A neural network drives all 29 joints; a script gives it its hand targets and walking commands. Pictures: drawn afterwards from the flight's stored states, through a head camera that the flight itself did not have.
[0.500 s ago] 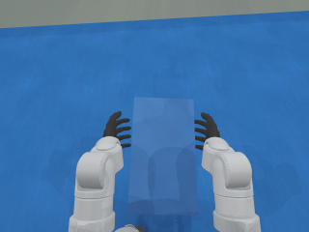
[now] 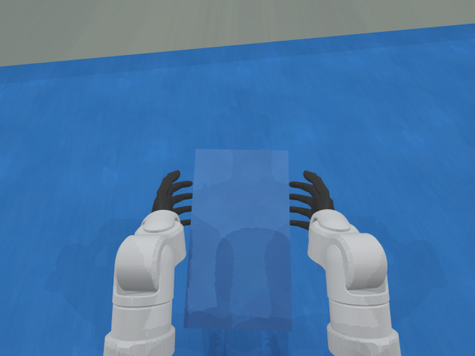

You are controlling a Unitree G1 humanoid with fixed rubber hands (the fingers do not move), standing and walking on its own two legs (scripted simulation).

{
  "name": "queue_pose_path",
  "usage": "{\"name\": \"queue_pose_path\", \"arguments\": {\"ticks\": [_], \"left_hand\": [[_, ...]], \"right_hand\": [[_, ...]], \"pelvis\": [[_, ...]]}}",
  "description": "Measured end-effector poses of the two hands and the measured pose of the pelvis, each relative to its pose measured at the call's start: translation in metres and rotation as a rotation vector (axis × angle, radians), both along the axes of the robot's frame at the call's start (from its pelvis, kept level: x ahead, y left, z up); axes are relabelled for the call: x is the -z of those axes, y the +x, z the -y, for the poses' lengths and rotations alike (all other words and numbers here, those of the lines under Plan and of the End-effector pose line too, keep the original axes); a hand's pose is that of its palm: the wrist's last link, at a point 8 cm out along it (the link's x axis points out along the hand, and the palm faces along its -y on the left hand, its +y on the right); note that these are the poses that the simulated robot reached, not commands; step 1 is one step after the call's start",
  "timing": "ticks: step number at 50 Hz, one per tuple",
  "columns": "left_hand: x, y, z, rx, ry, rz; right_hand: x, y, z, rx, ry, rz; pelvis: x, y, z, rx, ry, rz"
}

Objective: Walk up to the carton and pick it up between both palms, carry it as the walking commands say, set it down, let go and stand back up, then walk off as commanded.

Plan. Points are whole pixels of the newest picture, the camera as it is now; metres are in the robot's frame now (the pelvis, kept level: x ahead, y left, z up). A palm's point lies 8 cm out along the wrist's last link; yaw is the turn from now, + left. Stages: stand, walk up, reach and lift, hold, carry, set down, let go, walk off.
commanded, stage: carry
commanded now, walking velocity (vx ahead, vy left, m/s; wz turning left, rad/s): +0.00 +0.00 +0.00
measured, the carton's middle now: (240, 237) +0.32 +0.00 +0.00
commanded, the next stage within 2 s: none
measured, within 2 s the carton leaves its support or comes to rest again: neither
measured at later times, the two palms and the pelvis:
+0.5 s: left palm (193, 159) +0.45 +0.08 +0.06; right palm (313, 158) +0.45 -0.15 +0.05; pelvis +0.16 -0.03 -0.03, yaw +2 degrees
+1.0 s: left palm (198, 93) +0.70 +0.08 +0.03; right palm (291, 88) +0.70 -0.15 +0.03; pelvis +0.41 -0.04 -0.04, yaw -2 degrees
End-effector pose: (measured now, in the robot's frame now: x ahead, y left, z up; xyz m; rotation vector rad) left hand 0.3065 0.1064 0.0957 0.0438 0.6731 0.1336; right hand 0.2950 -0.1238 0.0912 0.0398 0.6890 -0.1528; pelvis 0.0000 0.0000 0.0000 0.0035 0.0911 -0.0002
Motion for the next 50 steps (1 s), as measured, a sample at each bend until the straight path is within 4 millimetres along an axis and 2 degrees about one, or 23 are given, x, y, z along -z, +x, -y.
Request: {"name": "queue_pose_path", "arguments": {"ticks": [4, 9, 12, 16, 21, 25, 31, 35, 39, 43, 46, 50], "left_hand": [[0.000, 0.018, -0.002, -0.032, 0.002, 0.004], [0.008, 0.041, 0.009, -0.010, -0.021, 0.002], [0.021, 0.057, 0.009, -0.002, -0.024, -0.009], [0.040, 0.078, 0.008, -0.008, 0.002, -0.065], [0.039, 0.114, 0.024, 0.025, -0.008, -0.063], [0.035, 0.148, 0.029, 0.022, -0.001, -0.041], [0.046, 0.198, 0.018, -0.026, -0.007, -0.035], [0.045, 0.234, 0.027, 0.000, -0.014, -0.030], [0.045, 0.273, 0.036, 0.022, -0.012, -0.041], [0.055, 0.316, 0.029, -0.016, -0.029, -0.035], [0.064, 0.348, 0.021, -0.048, -0.040, -0.030], [0.063, 0.394, 0.029, 0.001, -0.032, -0.057]], "right_hand": [[-0.001, 0.026, -0.002, -0.038, -0.006, 0.006], [0.012, 0.056, 0.008, -0.017, -0.052, -0.001], [0.023, 0.073, 0.009, -0.017, -0.064, -0.016], [0.033, 0.089, 0.009, -0.043, -0.030, -0.056], [0.041, 0.121, 0.025, -0.012, -0.043, -0.055], [0.038, 0.154, 0.029, -0.003, -0.042, -0.038], [0.038, 0.207, 0.018, -0.044, -0.036, -0.031], [0.043, 0.241, 0.027, -0.019, -0.037, -0.026], [0.049, 0.279, 0.036, -0.006, -0.047, -0.041], [0.049, 0.327, 0.029, -0.031, -0.045, -0.033], [0.051, 0.363, 0.022, -0.062, -0.044, -0.028], [0.057, 0.405, 0.031, -0.032, -0.046, -0.054]], "pelvis": [[0.005, 0.025, 0.007, 0.019, -0.007, -0.002], [0.017, 0.055, 0.015, -0.018, 0.022, -0.006], [0.027, 0.075, 0.016, -0.025, 0.037, 0.018], [0.030, 0.102, 0.016, 0.026, 0.018, 0.040], [0.031, 0.138, 0.025, -0.003, 0.003, 0.042], [0.032, 0.165, 0.029, -0.033, 0.028, 0.021], [0.038, 0.213, 0.028, 0.022, 0.015, 0.019], [0.041, 0.250, 0.032, 0.030, -0.009, 0.025], [0.039, 0.290, 0.037, -0.014, 0.010, 0.007], [0.044, 0.330, 0.038, -0.034, 0.032, 0.004], [0.047, 0.364, 0.037, 0.017, 0.039, 0.018], [0.043, 0.415, 0.036, 0.041, -0.001, 0.017]]}}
